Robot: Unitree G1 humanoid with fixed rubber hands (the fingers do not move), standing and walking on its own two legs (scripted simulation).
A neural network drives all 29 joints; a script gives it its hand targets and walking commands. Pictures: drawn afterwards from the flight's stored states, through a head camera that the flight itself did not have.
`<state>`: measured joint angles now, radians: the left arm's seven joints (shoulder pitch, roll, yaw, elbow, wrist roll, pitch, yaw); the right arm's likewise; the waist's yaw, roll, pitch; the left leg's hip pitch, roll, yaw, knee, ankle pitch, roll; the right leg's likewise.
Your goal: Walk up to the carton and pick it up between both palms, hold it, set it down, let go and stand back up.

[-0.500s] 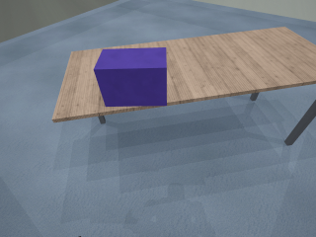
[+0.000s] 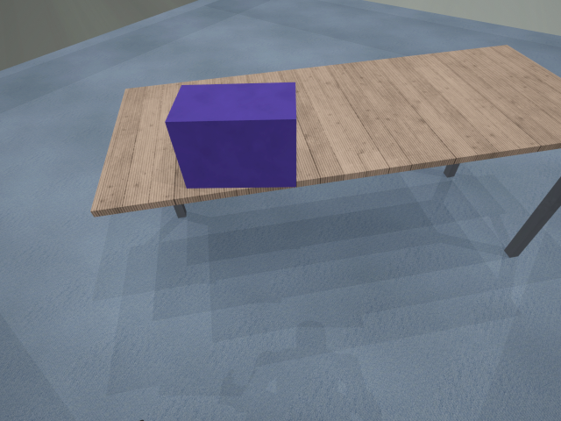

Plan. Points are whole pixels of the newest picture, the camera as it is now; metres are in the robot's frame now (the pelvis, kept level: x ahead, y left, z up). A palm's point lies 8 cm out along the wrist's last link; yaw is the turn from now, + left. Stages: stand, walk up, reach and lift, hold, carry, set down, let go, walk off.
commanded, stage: stand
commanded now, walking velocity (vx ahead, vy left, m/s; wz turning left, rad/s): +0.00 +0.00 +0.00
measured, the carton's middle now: (239, 136) +0.76 +0.14 -0.01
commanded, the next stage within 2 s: walk up in 0.54 s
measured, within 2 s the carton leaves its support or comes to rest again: neither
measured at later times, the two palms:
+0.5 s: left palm out of the picture +0.09 +0.25 -0.11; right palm out of the picture +0.05 -0.23 -0.14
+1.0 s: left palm out of the picture +0.10 +0.32 -0.13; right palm out of the picture +0.11 -0.23 -0.12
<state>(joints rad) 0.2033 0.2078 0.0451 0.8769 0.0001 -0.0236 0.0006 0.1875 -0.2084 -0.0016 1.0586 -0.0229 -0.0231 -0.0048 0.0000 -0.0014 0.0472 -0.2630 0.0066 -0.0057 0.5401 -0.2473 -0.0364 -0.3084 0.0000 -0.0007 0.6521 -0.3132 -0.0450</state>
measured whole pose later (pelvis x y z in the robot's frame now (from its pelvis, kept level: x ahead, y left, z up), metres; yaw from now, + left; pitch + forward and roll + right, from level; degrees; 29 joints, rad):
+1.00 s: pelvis +0.03 +0.05 -0.01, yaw +2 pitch -3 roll -2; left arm 0.23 0.26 0.08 0.88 0.00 -0.05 -0.01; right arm 0.19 -0.29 -0.05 0.99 -0.02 -0.04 0.04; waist 0.01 0.00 0.04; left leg -0.41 0.06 0.00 0.82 -0.38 0.01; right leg -0.24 0.00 -0.03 0.64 -0.37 -0.02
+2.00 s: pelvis +0.26 +0.09 -0.02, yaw +6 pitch -3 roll -2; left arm 0.23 0.33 0.07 0.88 0.00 -0.02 -0.04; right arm 0.35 -0.29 -0.05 0.87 -0.02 -0.11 0.00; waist 0.00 -0.03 0.08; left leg -0.42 0.03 0.02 0.75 -0.27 0.02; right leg -0.36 -0.02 -0.07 0.98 -0.44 -0.02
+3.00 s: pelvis +0.36 +0.04 -0.03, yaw +11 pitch -2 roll -1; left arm 0.22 0.34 0.08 0.88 0.00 -0.02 -0.02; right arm 0.29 -0.29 -0.05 0.93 -0.02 -0.05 -0.03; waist 0.01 -0.03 0.09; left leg -0.44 0.01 -0.04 0.85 -0.39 0.00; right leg -0.38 -0.04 -0.13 0.83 -0.41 -0.04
